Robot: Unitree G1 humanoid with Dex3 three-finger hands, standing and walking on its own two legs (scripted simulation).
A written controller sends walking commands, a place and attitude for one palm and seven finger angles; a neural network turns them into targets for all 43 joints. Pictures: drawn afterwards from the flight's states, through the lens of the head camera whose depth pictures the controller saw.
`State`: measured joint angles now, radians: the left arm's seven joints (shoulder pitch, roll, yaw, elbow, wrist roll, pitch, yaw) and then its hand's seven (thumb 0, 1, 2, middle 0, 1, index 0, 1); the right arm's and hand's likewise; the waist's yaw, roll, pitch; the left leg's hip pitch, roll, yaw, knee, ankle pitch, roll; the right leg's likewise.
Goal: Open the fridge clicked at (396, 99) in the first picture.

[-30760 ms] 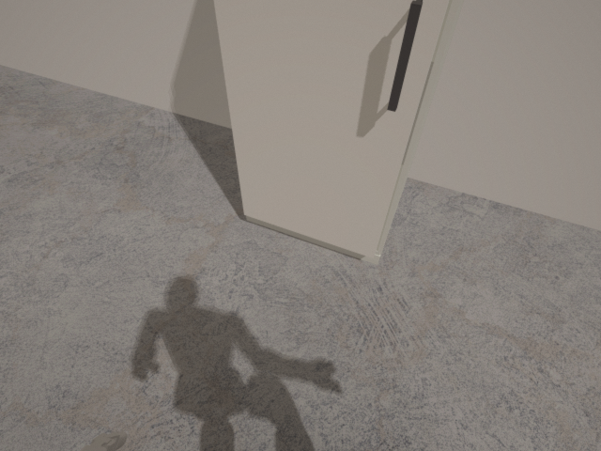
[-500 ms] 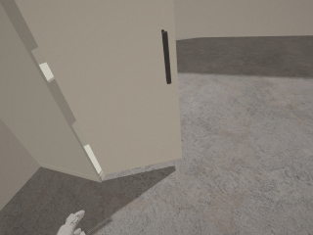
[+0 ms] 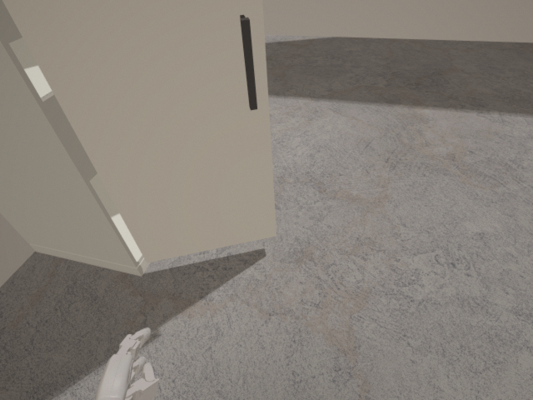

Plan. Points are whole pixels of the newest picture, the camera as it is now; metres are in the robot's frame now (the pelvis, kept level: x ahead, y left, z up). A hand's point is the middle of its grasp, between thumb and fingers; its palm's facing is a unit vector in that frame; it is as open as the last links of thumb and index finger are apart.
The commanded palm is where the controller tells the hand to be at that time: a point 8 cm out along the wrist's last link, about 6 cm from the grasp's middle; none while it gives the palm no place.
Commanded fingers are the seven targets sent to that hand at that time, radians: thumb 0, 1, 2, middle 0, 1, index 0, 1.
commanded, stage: stop stepping back and stand still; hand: right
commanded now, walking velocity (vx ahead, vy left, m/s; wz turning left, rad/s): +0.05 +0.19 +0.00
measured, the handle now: (248, 65) +0.90 +0.09 +0.13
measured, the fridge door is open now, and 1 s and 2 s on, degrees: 62 62 62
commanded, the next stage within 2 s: let the arm hang, fingers relaxed in 0.14 s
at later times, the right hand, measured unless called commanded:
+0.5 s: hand out of the picture +0.09 -0.16 -0.14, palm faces +0.02 +0.99 -0.17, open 7.4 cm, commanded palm none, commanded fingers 0.00 -0.90 -0.90 0.20 0.30 0.20 0.30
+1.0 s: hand out of the picture +0.02 -0.18 -0.14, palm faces +0.05 +0.98 -0.19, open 7.4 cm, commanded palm none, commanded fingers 0.00 -0.90 -0.90 0.20 0.30 0.20 0.30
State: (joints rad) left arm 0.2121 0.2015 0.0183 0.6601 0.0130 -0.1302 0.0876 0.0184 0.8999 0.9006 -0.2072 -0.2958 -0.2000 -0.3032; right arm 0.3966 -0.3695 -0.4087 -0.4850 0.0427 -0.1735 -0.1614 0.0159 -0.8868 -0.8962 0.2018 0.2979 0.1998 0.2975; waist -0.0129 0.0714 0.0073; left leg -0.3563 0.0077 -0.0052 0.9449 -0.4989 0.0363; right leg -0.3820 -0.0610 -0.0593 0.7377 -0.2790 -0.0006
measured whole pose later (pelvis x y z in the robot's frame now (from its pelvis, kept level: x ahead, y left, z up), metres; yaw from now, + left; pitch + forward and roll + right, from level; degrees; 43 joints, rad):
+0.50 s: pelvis +0.01 +0.00 +0.01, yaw -4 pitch -1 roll +0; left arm 0.22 0.24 0.00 0.85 0.05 0.03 0.00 0.01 0.90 0.90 -0.20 -0.30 -0.20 -0.30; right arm 0.27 -0.15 -0.01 0.77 -0.02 0.08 0.01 0.01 -0.91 -0.90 0.19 0.29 0.19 0.29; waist 0.06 -0.01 0.03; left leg -0.35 0.06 0.10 0.73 -0.35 0.00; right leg -0.40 -0.07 -0.10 0.72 -0.30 0.00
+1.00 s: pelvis +0.03 -0.01 +0.03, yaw -2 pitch -1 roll +0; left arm 0.30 0.11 0.01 1.13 0.03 0.01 0.02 0.01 0.91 0.90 -0.20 -0.30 -0.20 -0.30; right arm 0.27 -0.14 -0.01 1.15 -0.01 0.00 -0.03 0.00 -0.91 -0.90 0.20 0.30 0.19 0.30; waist 0.02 -0.02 0.04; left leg -0.18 0.06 0.08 0.42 -0.22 -0.02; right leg -0.22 -0.05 -0.14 0.43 -0.19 -0.02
